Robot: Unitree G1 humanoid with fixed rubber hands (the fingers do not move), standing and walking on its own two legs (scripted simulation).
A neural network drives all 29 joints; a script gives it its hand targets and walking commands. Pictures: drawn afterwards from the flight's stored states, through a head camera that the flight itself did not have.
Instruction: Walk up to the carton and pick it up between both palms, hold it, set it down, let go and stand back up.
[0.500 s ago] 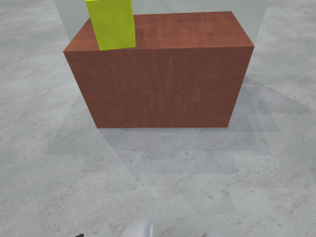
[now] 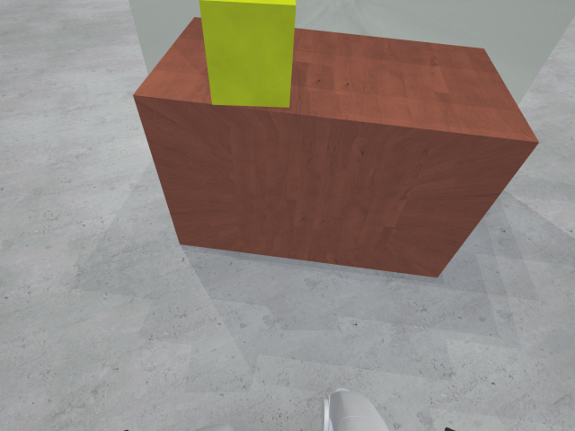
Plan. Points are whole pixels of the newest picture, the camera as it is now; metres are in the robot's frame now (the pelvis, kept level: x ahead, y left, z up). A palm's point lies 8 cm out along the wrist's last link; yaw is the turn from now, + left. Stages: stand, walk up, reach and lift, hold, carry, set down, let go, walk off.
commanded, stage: walk up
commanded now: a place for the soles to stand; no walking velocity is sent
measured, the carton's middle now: (252, 35) +1.03 +0.09 +0.08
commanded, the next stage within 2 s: none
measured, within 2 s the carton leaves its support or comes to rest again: neither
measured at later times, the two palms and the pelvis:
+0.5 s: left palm (79, 391) +0.20 +0.33 -0.14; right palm (401, 309) +0.33 -0.21 -0.11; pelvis +0.20 +0.05 -0.02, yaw +3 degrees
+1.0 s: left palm (129, 237) +0.47 +0.31 -0.09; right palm (389, 287) +0.39 -0.21 -0.14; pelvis +0.37 +0.05 -0.01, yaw +0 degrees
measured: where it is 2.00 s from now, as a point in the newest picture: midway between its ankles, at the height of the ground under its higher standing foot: (244, 336)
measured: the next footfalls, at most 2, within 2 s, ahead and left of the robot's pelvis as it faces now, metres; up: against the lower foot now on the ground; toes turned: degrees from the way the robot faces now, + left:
right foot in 0.10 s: +0.19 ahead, -0.14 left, +0.00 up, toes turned -6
left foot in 0.44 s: +0.34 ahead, +0.17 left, +0.00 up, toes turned +9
